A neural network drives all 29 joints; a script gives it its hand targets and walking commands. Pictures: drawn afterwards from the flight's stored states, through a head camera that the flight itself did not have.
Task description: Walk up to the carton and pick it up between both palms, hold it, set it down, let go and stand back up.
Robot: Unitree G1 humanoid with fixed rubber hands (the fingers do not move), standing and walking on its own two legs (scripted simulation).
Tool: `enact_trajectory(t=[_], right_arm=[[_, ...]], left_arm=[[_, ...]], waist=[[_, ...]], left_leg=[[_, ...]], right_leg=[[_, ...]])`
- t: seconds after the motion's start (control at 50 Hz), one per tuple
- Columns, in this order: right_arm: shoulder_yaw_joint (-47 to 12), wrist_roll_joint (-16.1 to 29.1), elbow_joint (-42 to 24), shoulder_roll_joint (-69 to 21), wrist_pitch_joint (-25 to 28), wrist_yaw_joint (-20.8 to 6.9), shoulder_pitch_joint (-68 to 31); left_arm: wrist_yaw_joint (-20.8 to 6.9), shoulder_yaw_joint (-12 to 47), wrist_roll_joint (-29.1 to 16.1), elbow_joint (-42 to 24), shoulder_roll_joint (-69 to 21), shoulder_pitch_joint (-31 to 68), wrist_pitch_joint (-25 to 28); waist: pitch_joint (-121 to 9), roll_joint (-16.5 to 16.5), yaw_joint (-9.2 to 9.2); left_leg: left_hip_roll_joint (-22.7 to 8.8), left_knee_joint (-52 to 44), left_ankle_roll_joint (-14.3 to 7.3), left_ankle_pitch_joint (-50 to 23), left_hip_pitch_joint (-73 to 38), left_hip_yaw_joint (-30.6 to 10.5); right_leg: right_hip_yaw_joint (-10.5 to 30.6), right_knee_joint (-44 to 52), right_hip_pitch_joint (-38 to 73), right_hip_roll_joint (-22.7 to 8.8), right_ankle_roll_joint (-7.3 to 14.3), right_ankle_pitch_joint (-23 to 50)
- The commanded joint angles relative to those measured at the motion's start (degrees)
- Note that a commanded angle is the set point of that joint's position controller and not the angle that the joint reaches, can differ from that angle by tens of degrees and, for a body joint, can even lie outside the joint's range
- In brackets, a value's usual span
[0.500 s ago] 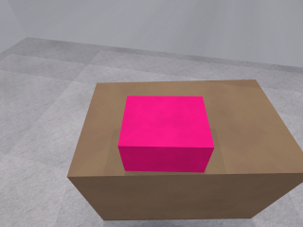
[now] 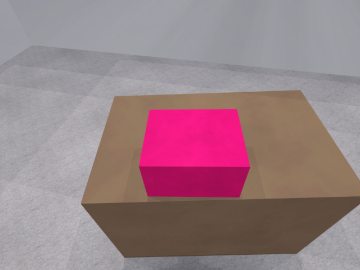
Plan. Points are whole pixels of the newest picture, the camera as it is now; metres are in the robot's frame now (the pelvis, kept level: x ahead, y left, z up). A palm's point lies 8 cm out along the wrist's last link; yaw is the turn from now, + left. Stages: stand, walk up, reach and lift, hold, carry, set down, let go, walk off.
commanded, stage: stand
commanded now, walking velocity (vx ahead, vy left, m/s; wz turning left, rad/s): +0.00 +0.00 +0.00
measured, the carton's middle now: (193, 152) +0.47 +0.00 -0.07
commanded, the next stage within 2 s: none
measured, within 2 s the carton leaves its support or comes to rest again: neither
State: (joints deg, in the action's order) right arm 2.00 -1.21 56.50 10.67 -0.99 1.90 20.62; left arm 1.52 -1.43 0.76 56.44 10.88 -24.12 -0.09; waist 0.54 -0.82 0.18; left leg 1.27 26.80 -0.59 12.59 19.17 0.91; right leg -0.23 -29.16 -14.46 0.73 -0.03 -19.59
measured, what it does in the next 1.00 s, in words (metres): steps on the spot: left foot, then right foot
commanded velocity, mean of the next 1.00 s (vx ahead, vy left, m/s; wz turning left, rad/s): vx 0.00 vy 0.00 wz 0.00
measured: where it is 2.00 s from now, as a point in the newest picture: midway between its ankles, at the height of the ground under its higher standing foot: outside the picture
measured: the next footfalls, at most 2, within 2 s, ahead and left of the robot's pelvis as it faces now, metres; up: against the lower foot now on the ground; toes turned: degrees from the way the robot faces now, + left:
left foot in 0.38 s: +0.08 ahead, +0.09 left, +0.00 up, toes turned +1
right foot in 0.74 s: +0.01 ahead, -0.11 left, +0.00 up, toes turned -7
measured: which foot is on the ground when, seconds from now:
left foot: down 0.00-0.28, up 0.30-0.36, down 0.38-0.74, up 0.76-0.98, down 1.00-1.00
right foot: down 0.00-0.38, up 0.40-0.72, down 0.74-1.00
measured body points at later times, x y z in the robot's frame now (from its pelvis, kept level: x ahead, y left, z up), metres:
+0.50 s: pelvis -0.01 +0.02 -0.02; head -0.04 +0.04 +0.43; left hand +0.02 +0.26 -0.18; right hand -0.10 -0.21 -0.16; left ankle +0.04 +0.09 -0.74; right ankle +0.01 -0.11 -0.69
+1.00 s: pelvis +0.06 +0.00 -0.01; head +0.07 -0.01 +0.43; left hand -0.03 +0.23 -0.16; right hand +0.09 -0.25 -0.16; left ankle +0.13 +0.12 -0.74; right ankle -0.02 -0.11 -0.74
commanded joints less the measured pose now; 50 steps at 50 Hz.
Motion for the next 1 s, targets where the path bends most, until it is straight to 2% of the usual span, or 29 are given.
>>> enact_trajectory(t=[0.0, 0.18, 0.24, 0.28, 0.3, 0.32, 0.34, 0.36, 0.38, 0.4, 0.42, 0.44, 0.48, 0.5, 0.52, 0.56, 0.6, 0.64, 0.68, 0.7, 0.72, 0.74, 0.76, 0.8, 0.84, 0.88, 0.92, 0.96, 0.98], right_arm=[[1.9, -0.1, -2.0, 7.1, 0.7, 0.5, 4.0], [3.0, -0.7, -1.1, 6.3, 0.5, 0.6, 5.1], [3.3, -1.0, -0.2, 4.9, 0.4, 0.4, 8.1], [3.3, -1.5, 1.8, 2.1, 0.2, 0.0, 14.2], [3.5, -1.9, 2.6, 1.4, -0.1, -0.1, 18.4], [3.6, -2.0, 3.4, 1.3, -0.4, -0.2, 22.1], [3.4, -2.0, 3.7, 1.3, -0.1, 0.0, 24.6], [3.1, -2.3, 2.6, 3.9, 0.7, 0.4, 22.3], [2.6, -2.7, 0.9, 6.0, 1.6, 0.9, 15.8], [2.7, -1.9, -1.0, 6.9, 2.0, 1.4, 9.1], [4.0, -1.6, -2.1, 11.0, 1.8, 1.8, 5.9], [4.1, -1.2, -2.9, 10.9, 2.1, 1.8, 2.8], [3.3, -1.1, -3.4, 8.1, 2.5, 1.3, 0.9], [3.3, -1.4, -3.2, 7.7, 2.3, 1.4, 2.7], [3.5, -2.4, -1.7, 6.9, 1.9, 1.4, 6.4], [3.8, -2.7, -0.2, 7.2, 1.5, 1.2, 11.2], [4.2, -2.7, 0.5, 7.7, 1.0, 1.3, 13.6], [4.4, -2.3, 0.3, 8.5, 0.2, 1.2, 12.4], [4.0, -1.3, -0.9, 8.7, -0.9, 0.8, 7.9], [3.4, -0.7, -2.0, 7.5, -1.1, 0.6, 6.2], [1.8, -0.1, -4.0, 3.2, -0.5, 0.4, 6.9], [1.4, -0.2, -6.7, 0.6, -0.2, 0.3, 6.7], [2.5, -1.7, -7.8, 4.4, -0.5, -0.3, 4.0], [2.5, -1.9, -7.1, 3.5, -0.3, -1.2, 7.5], [2.6, -1.9, -7.2, 4.2, 0.6, -1.6, 7.2], [2.0, -1.7, -9.4, 2.7, 1.3, -1.7, 3.3], [1.8, -1.3, -10.9, 2.1, 1.9, -1.1, 1.8], [1.9, -1.2, -11.0, 3.5, 2.5, -0.3, 5.4], [2.3, -1.3, -11.0, 5.9, 2.9, 0.2, 8.0]], left_arm=[[0.4, -2.1, 0.1, -1.3, 7.4, -5.6, 0.5], [0.5, -3.3, 0.1, -0.7, 7.6, -4.2, 0.1], [0.7, -3.8, 0.0, -1.1, 8.5, -1.4, 0.0], [1.1, -4.3, -0.1, -1.9, 10.4, 3.7, -0.2], [1.4, -4.6, -0.1, -3.0, 11.2, 8.2, -0.4], [1.5, -4.4, -0.1, -3.9, 11.1, 12.4, -0.7], [1.5, -3.4, -0.3, -4.5, 9.5, 15.1, -1.0], [1.2, -1.8, -0.5, -4.8, 4.8, 12.6, -1.5], [0.8, -1.2, 0.8, -4.5, 1.0, 5.0, -1.8], [0.2, -1.8, 2.2, -2.8, 1.5, -1.5, -2.0], [-0.3, -2.8, 3.3, -1.9, 3.6, -3.5, -2.4], [-0.4, -3.5, 3.2, -2.7, 5.7, -3.4, -2.5], [-0.5, -3.7, 2.5, -3.0, 6.4, -4.3, -2.1], [-0.6, -3.6, 2.5, -2.9, 6.3, -5.0, -2.2], [-1.0, -4.4, 3.3, -2.2, 8.5, -7.6, -2.3], [-0.9, -4.4, 3.0, -4.7, 6.5, -2.8, -2.1], [-0.8, -4.8, 2.5, -6.2, 5.5, -1.3, -1.7], [-0.9, -5.2, 2.0, -6.5, 4.0, -3.5, -1.0], [-0.6, -5.7, 1.8, -5.2, 2.4, -10.8, 0.1], [0.0, -5.9, 2.1, -3.9, 2.5, -14.7, 0.7], [0.6, -5.5, 2.8, -3.2, 5.5, -15.9, 1.3], [1.4, -5.7, 2.6, -4.3, 9.6, -13.2, 1.8], [2.3, -5.7, 2.4, -2.3, 10.5, -11.8, 1.9], [2.2, -4.2, 2.1, -2.9, 9.2, -3.9, 2.5], [1.6, -2.9, 1.8, -3.2, 7.3, -2.7, 2.6], [1.0, -2.2, 1.4, -2.5, 7.1, -4.2, 2.4], [0.8, -2.2, 1.1, -2.5, 9.0, -5.9, 1.7], [0.6, -1.5, 0.4, -3.3, 10.3, -4.9, 0.8], [0.4, -1.0, 0.0, -4.2, 10.6, -5.5, 0.9]], waist=[[6.4, -0.1, 0.24], [6.0, 1.0, 0.16], [4.7, 4.8, -1.27], [2.3, 10.5, -3.94], [2.3, 11.1, -6.32], [3.2, 9.6, -8.76], [5.0, 5.0, -11.06], [9.3, -9.6, -9.2], [14.0, -16.5, -2.13], [15.8, -11.3, 2.61], [16.0, -10.1, 3.59], [17.7, -9.4, 4.43], [14.9, -8.4, 4.47], [12.2, -8.2, 3.97], [9.6, -4.0, 1.8], [10.3, -4.7, -0.96], [9.5, -5.6, -2.12], [9.1, -6.9, -1.09], [9.4, -5.4, 3.24], [10.0, -0.6, 5.38], [9.1, 11.2, 4.63], [11.7, 9.9, 3.86], [16.1, 2.5, 3.39], [15.9, 5.9, 0.58], [14.5, 8.3, 0.51], [12.1, 9.4, 1.05], [8.7, 9.7, 1.41], [6.6, 6.1, -0.85], [4.5, 3.3, -2.16]], left_leg=[[-5.3, -8.7, 1.1, 19.5, -0.4, -7.2], [-3.5, -5.3, 2.4, 19.3, -2.5, -4.1], [-1.4, 2.8, 2.7, 15.2, -8.1, -0.7], [1.3, 20.2, 2.4, 10.3, -18.7, 4.1], [0.1, 26.6, 1.3, 11.6, -23.4, 2.2], [-1.7, 27.6, 0.0, 13.4, -27.0, -0.8], [-4.6, 19.6, -1.3, 14.6, -28.0, -5.3], [-11.3, -3.2, -2.7, 27.5, -17.0, -19.2], [-18.1, -18.6, -2.1, 38.7, -2.3, -33.3], [-18.0, -21.1, -3.1, 40.3, 5.6, -32.7], [-18.6, -25.2, -6.3, 46.4, 14.2, -33.9], [-18.4, -26.6, -8.1, 46.5, 22.1, -33.0], [-15.6, -23.2, -8.2, 35.3, 18.4, -23.7], [-15.9, -22.2, -8.3, 36.2, 14.1, -22.9], [-16.1, -21.2, -6.9, 34.6, 6.6, -22.0], [-17.0, -19.2, -7.4, 32.6, -1.7, -22.1], [-17.5, -18.2, -7.8, 32.1, -4.7, -21.2], [-16.3, -17.1, -7.3, 31.2, -1.1, -17.6], [-12.4, -13.1, -4.4, 31.3, 9.7, -10.7], [-9.0, -5.8, -2.2, 32.7, 15.8, -6.3], [-4.2, 11.5, 1.0, 25.8, 24.0, 0.1], [0.7, 23.7, 3.6, 21.6, 27.4, 4.2], [-3.6, 28.8, 2.9, 16.7, 24.4, -3.0], [-4.8, 30.5, 3.2, 11.4, 19.7, -4.4], [-5.4, 25.6, 3.4, 8.4, 15.0, -2.7], [-4.5, 17.7, 2.6, 6.0, 9.4, 0.4], [-1.8, 12.8, 1.4, 3.9, 1.8, 4.0], [-0.7, 4.5, 0.0, -7.6, -8.7, 4.4], [-2.0, 1.8, -1.2, -12.8, -14.6, 1.1]], right_leg=[[5.1, 8.6, -8.2, -3.1, 1.2, -15.7], [5.3, 9.8, -11.4, -3.1, 1.8, -20.7], [6.9, 12.6, -15.9, -4.9, 2.1, -23.2], [9.5, 17.7, -25.6, -9.1, 3.8, -28.0], [9.4, 18.6, -32.2, -11.3, 4.2, -29.8], [8.5, 16.7, -38.1, -11.9, 3.6, -29.5], [6.4, 9.0, -40.0, -9.8, 1.2, -26.8], [1.3, -8.9, -33.4, -2.9, -1.5, -18.3], [-0.6, -24.5, -26.5, 2.0, -2.3, -12.3], [2.1, -30.2, -21.1, 0.3, -2.5, -7.2], [2.1, -34.7, -15.8, 0.0, -2.5, -6.5], [2.6, -38.2, -10.1, -1.9, -2.1, -4.6], [2.2, -37.9, -7.4, -2.6, -2.5, -2.9], [2.1, -38.2, -8.7, -2.5, -3.1, -4.1], [1.7, -33.7, -11.0, -2.4, -2.5, -7.2], [1.1, -27.3, -14.9, -3.0, -2.1, -9.1], [0.1, -21.2, -13.6, -2.6, -1.5, -11.2], [-1.8, -13.0, -6.1, -1.4, 0.1, -12.9], [-5.2, 0.9, 9.8, 0.7, 2.6, -4.1], [-4.2, 8.0, 16.5, 0.9, 3.2, -1.1], [14.3, 14.1, 20.3, -11.1, 5.8, -11.9], [34.7, 21.1, 12.0, -23.2, 12.0, -30.3], [33.5, 22.6, 4.4, -24.3, 14.8, -29.9], [23.2, 23.0, 1.5, -19.6, 12.6, -21.3], [12.7, 20.8, 2.8, -15.7, 10.3, -7.4], [5.5, 15.1, 4.1, -12.9, 9.1, 9.1], [1.8, 7.3, 3.1, -12.3, 8.7, 23.5], [0.3, -0.6, -3.0, -11.9, 6.7, 25.7], [-0.3, -4.6, -6.3, -10.8, 4.6, 24.6]])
